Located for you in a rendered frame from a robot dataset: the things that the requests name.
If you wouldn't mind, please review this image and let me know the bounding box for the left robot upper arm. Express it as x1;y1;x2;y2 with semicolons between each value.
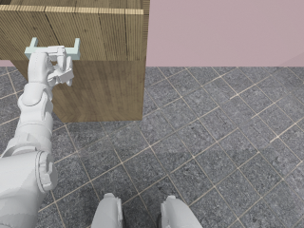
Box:
0;150;58;228

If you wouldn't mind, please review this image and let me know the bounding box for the drawer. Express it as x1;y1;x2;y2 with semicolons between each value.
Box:
0;0;143;61

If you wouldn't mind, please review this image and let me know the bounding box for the robot left forearm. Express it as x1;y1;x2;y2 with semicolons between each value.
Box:
0;82;53;159

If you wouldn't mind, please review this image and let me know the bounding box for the handle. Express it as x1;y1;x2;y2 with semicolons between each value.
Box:
25;37;81;60

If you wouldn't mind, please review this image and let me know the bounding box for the left robot hand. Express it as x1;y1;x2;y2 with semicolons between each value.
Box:
28;46;74;91

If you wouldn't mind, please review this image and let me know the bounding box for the robot right thigh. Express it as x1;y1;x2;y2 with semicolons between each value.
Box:
161;199;202;228

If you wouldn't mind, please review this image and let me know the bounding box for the cabinet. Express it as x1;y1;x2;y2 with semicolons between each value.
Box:
10;0;150;123

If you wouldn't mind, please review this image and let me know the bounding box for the robot right shin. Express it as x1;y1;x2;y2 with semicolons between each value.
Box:
161;195;176;228

